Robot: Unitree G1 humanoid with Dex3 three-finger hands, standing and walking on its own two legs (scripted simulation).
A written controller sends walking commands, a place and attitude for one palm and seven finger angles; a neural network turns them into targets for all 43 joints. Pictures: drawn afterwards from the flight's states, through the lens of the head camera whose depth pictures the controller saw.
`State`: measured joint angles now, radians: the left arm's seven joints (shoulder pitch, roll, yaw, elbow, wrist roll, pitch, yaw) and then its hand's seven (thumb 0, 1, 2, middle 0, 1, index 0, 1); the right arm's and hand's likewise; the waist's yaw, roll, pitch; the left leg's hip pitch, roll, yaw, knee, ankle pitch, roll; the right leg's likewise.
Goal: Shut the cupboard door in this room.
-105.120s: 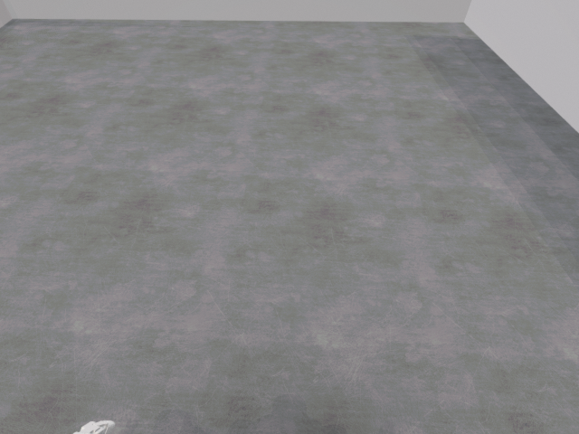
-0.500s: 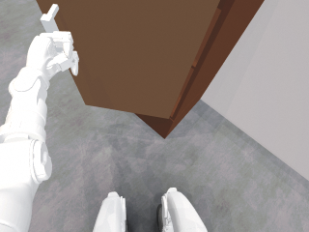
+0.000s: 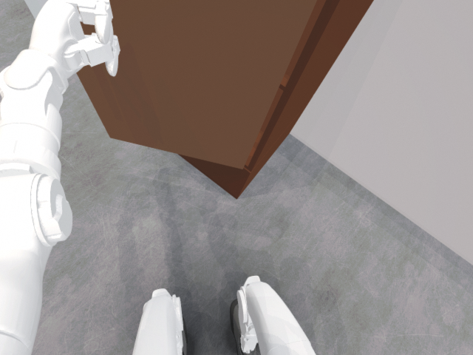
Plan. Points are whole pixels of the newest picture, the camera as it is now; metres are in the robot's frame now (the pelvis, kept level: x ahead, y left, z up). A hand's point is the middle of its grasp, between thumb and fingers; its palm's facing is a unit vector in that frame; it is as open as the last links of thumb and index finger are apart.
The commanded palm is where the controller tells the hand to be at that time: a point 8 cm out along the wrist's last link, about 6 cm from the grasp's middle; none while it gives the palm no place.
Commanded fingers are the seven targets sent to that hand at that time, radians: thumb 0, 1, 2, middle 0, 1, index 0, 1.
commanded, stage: push the door shut along its arc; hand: left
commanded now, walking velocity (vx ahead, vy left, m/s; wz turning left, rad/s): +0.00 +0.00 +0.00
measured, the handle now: (56, 17) +0.62 +0.20 +0.08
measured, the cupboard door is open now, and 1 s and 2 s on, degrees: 26 17 17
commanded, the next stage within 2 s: pull the fist back off the door in 0.42 s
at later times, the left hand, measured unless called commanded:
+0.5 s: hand (124, 31) +0.59 +0.10 +0.09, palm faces -0.40 -0.92 -0.03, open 3.0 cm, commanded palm +0.63 +0.11 +0.09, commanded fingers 0.00 0.90 0.90 -1.30 -1.50 -1.30 -1.50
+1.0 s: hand (145, 30) +0.60 +0.08 +0.09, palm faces +0.03 -1.00 -0.04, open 3.1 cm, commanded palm +0.55 +0.12 +0.09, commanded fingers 0.00 0.90 0.90 -1.30 -1.50 -1.30 -1.50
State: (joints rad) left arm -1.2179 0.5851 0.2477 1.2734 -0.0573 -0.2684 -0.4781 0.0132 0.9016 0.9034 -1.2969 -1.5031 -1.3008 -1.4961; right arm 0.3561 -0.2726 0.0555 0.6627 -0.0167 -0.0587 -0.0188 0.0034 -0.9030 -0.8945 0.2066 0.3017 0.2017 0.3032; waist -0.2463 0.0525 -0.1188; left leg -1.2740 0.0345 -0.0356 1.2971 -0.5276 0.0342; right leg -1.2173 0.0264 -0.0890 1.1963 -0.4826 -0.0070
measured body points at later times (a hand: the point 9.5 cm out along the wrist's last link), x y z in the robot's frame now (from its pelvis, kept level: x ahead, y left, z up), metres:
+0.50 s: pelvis +0.00 -0.01 -0.02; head +0.20 +0.02 +0.39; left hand +0.61 +0.16 +0.10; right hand -0.03 -0.28 -0.11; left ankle +0.03 +0.09 -0.62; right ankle +0.04 -0.13 -0.62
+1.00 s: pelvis +0.01 -0.02 +0.01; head +0.19 -0.01 +0.43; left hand +0.59 +0.13 +0.09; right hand -0.06 -0.24 -0.09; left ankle +0.03 +0.09 -0.62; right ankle +0.04 -0.13 -0.62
